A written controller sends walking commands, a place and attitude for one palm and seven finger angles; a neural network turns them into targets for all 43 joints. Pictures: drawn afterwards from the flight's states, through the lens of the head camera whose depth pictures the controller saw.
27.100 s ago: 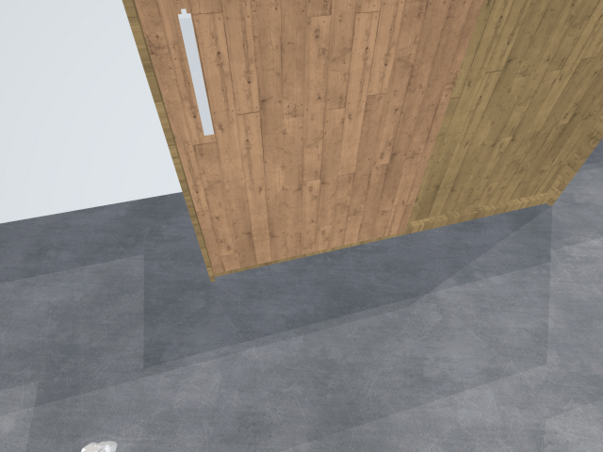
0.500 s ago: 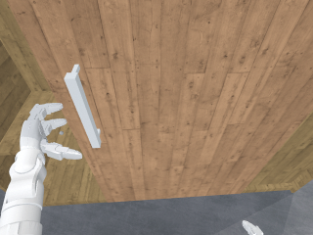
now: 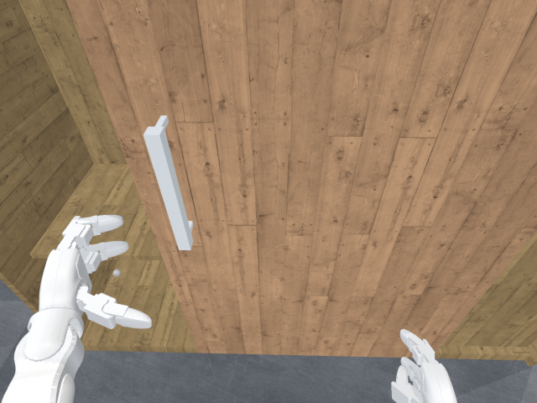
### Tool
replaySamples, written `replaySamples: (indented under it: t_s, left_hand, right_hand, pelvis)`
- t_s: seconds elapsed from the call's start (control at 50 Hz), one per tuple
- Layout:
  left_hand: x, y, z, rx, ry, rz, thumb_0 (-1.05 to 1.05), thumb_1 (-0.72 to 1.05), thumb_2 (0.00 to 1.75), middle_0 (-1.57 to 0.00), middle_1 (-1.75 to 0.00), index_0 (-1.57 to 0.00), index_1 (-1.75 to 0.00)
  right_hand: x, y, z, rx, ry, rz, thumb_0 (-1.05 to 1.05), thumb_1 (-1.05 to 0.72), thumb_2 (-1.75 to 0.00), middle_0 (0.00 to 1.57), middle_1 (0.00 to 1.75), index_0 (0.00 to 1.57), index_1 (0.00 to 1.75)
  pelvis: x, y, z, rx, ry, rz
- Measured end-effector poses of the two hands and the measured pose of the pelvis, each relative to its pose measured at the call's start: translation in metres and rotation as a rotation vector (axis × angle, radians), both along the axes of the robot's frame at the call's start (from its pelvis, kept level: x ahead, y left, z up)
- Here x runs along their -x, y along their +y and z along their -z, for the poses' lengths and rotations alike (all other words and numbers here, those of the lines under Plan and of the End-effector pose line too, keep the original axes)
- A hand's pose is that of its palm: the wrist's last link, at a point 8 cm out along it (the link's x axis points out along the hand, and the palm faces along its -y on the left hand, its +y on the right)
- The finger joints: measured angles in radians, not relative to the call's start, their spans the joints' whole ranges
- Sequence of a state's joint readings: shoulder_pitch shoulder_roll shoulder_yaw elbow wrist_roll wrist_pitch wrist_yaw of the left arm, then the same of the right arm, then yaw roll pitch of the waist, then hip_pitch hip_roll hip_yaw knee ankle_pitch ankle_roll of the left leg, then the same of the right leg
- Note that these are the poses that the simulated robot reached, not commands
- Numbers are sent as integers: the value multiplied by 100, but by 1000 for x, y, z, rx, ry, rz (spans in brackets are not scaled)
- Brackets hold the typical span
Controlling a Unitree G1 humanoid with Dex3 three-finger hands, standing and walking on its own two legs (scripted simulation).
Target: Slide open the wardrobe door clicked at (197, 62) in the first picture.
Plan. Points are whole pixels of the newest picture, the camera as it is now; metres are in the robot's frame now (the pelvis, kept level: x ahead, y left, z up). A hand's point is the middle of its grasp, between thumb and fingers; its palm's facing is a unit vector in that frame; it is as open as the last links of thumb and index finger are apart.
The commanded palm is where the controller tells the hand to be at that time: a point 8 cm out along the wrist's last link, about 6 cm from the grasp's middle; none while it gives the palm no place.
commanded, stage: draw the hand back to the body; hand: left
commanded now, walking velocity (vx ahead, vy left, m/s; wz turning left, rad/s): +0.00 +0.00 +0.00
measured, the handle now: (175, 189) +0.44 +0.23 +0.10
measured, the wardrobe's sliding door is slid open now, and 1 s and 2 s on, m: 0.44 0.44 0.44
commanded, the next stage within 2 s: step back with the hand held close in 1.64 s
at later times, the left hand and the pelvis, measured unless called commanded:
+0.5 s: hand (82, 285) +0.20 +0.25 +0.14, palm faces +0.21 -0.98 -0.04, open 14.7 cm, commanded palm +0.17 +0.30 +0.14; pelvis +0.00 +0.00 +0.00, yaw +0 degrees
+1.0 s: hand (50, 271) +0.21 +0.28 +0.17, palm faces +0.45 -0.83 -0.33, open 11.4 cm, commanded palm +0.16 +0.31 +0.18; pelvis +0.01 +0.02 +0.02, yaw -1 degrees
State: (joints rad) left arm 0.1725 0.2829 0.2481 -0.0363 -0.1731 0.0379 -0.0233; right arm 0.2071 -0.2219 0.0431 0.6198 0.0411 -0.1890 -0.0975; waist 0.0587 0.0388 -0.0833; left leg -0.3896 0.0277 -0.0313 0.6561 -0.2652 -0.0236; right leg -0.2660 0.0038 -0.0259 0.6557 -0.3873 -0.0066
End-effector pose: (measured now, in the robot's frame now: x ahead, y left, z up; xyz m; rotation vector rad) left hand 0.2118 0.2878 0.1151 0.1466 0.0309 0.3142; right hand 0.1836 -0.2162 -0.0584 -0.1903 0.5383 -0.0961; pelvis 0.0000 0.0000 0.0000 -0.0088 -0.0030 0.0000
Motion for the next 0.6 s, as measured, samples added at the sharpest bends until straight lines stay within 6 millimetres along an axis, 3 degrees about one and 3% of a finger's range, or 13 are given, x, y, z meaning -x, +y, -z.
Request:
replaySamples:
  t_s: [0.1,0.2,0.34,0.46,0.6]
  left_hand:
    - [11,4,-2,28,-23,-9,-1,-55,20,-25,-115,-25,-115]
    - [10,6,-15,73,-147,118,-1,-55,20,-25,-115,-25,-115]
    - [18,15,-19,82,-109,134,-1,-55,20,-25,-115,-25,-115]
    - [35,16,-25,72,-137,116,-1,-55,20,-25,-115,-25,-115]
    - [46,17,-34,25,-136,102,-1,-51,22,-25,-112,-25,-112]
  right_hand:
    - [9,-6,5,12,19,0,2,-90,-90,21,30,20,30]
    - [22,-15,10,30,25,19,2,-90,-90,21,30,20,30]
    - [34,-24,6,19,-8,64,2,-90,-90,20,30,20,30]
    - [31,-22,1,32,-41,52,2,-90,-90,20,30,20,30]
    - [16,-6,-8,31,-86,12,2,-90,-90,20,30,20,30]
  pelvis:
    - [4,-4,0,1,-10,-10]
    - [7,-7,1,4,-14,-10]
    - [5,-5,-1,1,-8,4]
    - [4,0,-1,3,-16,0]
    - [7,5,-2,7,-35,-7]
